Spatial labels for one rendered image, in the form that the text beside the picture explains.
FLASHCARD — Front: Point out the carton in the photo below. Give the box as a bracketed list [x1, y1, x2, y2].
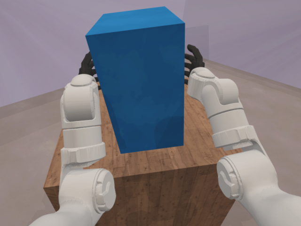
[85, 6, 185, 154]

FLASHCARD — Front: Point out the robot right hand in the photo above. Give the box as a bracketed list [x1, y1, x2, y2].
[184, 44, 205, 85]

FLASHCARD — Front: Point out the robot left forearm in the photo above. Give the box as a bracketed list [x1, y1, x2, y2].
[58, 74, 106, 204]

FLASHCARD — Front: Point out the left robot upper arm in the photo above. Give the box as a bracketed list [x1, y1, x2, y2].
[29, 168, 116, 226]

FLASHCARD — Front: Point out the robot right forearm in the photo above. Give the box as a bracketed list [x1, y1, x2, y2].
[187, 67, 278, 180]

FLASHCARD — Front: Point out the robot left hand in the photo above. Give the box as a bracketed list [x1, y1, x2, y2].
[79, 52, 101, 90]

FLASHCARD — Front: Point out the pedestal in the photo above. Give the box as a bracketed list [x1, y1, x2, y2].
[43, 78, 243, 226]

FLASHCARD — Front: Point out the right robot upper arm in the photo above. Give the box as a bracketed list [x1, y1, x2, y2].
[217, 150, 301, 226]

